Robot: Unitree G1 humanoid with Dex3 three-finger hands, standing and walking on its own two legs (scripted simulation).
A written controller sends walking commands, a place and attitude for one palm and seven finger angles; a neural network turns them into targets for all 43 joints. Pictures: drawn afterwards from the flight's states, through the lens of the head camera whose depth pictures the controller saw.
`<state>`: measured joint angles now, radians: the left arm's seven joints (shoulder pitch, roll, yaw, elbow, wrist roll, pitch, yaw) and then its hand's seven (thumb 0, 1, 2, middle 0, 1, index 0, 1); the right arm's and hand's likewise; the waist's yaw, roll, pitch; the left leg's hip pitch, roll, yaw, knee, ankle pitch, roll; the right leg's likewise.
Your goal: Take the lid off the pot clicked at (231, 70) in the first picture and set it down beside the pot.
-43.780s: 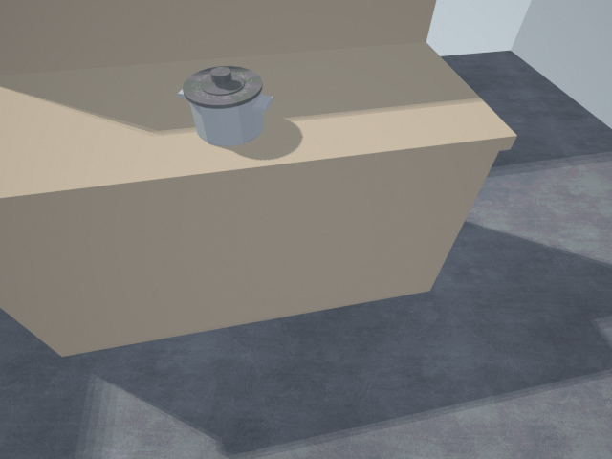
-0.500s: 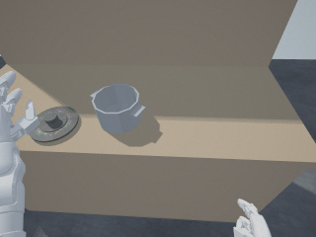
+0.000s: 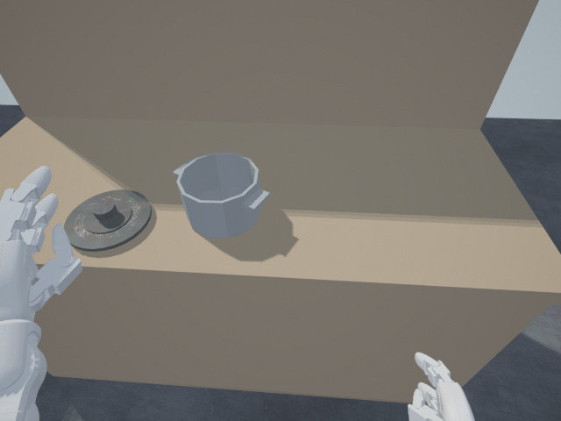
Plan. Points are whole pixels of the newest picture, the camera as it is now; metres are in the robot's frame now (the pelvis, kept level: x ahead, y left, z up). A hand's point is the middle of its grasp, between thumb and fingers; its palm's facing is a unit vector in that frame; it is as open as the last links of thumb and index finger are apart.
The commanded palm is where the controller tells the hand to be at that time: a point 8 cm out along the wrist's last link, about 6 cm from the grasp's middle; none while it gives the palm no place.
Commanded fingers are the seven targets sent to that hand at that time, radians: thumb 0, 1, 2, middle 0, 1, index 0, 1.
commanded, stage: draw the hand back to the body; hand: left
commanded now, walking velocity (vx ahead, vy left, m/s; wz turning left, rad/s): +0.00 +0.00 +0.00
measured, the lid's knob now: (104, 210) +0.47 +0.42 +0.00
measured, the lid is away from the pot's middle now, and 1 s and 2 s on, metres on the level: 0.24 0.24 0.24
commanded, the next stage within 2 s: step back with the hand held close in 0.36 s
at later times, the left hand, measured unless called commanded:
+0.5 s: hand (75, 301) +0.18 +0.24 +0.17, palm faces +0.40 -0.83 -0.38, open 7.5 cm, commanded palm +0.13 +0.28 +0.18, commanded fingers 0.00 0.90 0.90 -0.20 -0.30 -0.20 -0.30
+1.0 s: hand (31, 344) +0.14 +0.26 +0.17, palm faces +0.32 -0.82 -0.48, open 7.4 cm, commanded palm +0.08 +0.30 +0.18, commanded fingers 0.00 0.90 0.90 -0.20 -0.30 -0.20 -0.30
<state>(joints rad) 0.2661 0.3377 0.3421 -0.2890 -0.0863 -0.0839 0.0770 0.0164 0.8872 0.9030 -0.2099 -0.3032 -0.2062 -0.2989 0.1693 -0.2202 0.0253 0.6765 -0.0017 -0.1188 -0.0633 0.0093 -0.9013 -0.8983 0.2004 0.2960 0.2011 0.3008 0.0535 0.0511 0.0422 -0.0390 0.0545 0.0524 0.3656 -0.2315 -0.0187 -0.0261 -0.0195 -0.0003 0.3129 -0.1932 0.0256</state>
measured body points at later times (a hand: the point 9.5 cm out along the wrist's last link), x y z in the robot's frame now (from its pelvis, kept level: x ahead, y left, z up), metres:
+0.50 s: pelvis +0.00 +0.00 +0.00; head -0.02 -0.01 +0.45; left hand +0.16 +0.28 +0.19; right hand +0.20 -0.21 -0.08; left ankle -0.01 +0.13 -0.75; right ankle -0.01 -0.14 -0.75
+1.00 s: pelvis -0.05 +0.03 -0.02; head -0.04 +0.04 +0.43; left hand +0.11 +0.30 +0.19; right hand +0.11 -0.21 -0.09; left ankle -0.01 +0.13 -0.75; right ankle -0.03 -0.12 -0.75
